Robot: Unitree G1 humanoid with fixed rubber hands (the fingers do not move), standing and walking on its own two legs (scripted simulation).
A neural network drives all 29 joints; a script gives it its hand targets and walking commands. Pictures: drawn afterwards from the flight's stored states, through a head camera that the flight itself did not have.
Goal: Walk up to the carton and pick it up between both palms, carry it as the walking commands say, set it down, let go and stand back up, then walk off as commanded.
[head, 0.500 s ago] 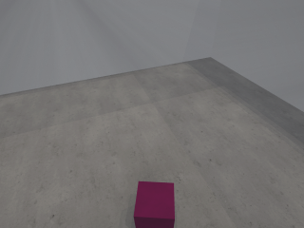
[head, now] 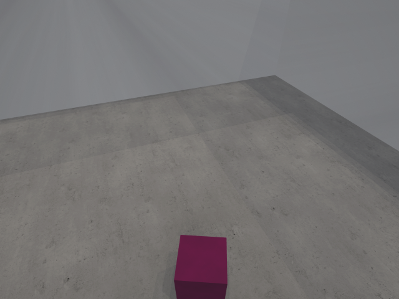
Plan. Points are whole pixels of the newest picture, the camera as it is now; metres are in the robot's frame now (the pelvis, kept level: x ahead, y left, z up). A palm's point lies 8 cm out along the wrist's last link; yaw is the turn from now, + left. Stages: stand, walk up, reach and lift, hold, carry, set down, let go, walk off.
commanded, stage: walk off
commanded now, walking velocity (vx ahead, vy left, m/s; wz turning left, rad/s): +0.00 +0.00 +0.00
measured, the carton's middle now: (201, 271) +0.51 +0.01 -0.64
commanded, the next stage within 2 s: none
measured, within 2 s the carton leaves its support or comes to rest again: neither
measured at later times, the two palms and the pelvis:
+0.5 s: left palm out of the picture +0.04 +0.25 -0.12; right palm out of the picture +0.08 -0.31 -0.12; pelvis +0.01 -0.03 +0.00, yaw +0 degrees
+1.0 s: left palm out of the picture +0.03 +0.11 -0.12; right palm out of the picture +0.08 -0.41 -0.13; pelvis +0.03 -0.14 +0.00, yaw -3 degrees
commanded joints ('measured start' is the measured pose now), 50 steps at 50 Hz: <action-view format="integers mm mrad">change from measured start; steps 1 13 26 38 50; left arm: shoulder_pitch -103 17 144 190 152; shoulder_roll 225 100 75 91 79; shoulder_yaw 39 13 37 33 28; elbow -34 31 9 -19 -15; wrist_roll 1 -12 13 18 28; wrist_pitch -26 32 56 55 60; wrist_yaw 23 31 29 50 58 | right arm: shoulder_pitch -89 -95 -92 -76 -26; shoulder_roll -222 -110 -176 3 -1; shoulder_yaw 6 27 -39 8 15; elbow -43 -59 -52 -13 -2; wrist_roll -122 -128 -137 -110 -93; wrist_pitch -35 -3 53 82 77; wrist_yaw -11 -10 -44 -58 -93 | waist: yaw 5 11 28 42 13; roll -1 17 161 -140 -111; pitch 174 135 73 -2 -15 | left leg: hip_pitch -193 -178 -174 -449 -334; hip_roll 127 261 328 38 59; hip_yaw -191 -351 -234 126 113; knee -292 -369 -139 522 366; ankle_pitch -57 -112 319 -236 -196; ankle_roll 35 79 113 -64 -54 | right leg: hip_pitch -49 -63 -54 128 91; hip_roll -95 -39 -88 -193 -221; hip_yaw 118 51 -45 174 219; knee -151 -24 57 -166 -184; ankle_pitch -65 -38 -117 565 521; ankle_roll -49 -15 15 -142 -155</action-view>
